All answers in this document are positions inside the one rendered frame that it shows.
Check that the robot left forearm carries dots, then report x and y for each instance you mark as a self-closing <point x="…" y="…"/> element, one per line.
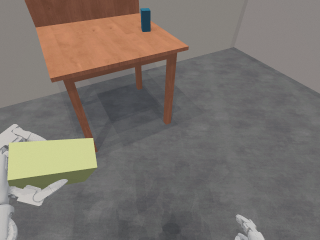
<point x="8" y="228"/>

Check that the table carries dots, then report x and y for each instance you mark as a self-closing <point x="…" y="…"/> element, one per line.
<point x="83" y="39"/>

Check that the sponge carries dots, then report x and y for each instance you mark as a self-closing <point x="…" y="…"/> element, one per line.
<point x="41" y="163"/>

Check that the right robot hand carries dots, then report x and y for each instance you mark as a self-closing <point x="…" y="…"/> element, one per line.
<point x="249" y="228"/>

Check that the left robot hand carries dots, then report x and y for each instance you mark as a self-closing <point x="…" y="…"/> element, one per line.
<point x="30" y="195"/>

